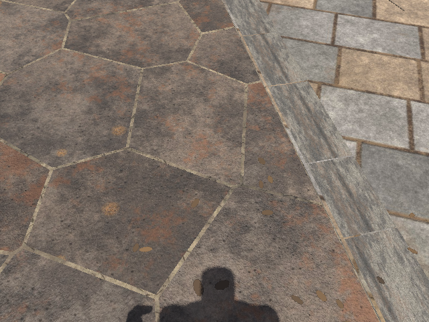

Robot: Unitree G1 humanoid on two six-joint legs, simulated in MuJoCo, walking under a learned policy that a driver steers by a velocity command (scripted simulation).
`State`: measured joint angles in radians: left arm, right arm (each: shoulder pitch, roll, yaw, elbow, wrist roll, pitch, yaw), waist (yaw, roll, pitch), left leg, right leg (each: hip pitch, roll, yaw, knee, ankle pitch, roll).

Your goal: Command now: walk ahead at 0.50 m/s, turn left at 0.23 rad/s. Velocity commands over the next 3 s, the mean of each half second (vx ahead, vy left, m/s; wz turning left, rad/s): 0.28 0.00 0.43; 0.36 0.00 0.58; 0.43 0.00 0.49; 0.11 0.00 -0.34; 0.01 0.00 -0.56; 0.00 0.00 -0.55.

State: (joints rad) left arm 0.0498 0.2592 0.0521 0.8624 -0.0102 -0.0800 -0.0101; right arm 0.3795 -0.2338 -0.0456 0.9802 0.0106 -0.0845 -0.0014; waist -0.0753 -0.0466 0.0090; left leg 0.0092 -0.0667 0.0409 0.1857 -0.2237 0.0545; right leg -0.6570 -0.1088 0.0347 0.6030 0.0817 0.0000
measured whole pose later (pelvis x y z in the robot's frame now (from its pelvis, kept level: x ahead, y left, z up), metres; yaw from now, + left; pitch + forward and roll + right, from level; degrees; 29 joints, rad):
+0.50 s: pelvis +0.20 -0.04 +0.00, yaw +16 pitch +1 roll -2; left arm 0.11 0.28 0.07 0.91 0.00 -0.04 0.02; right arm 0.15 -0.29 -0.09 0.75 0.02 0.04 0.00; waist 0.02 0.02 0.07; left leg -0.54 0.08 0.02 0.78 -0.22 -0.01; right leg -0.20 -0.04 -0.23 0.36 -0.17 -0.02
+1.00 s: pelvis +0.37 +0.05 -0.01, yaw +33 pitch +2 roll -1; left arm -0.04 0.29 0.06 0.83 -0.01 -0.10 -0.04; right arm 0.40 -0.28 -0.09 0.76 0.02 -0.04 -0.03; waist -0.07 -0.04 0.02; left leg -0.05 -0.04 -0.15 0.36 -0.34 0.04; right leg -0.53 -0.01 0.06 0.51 -0.04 0.03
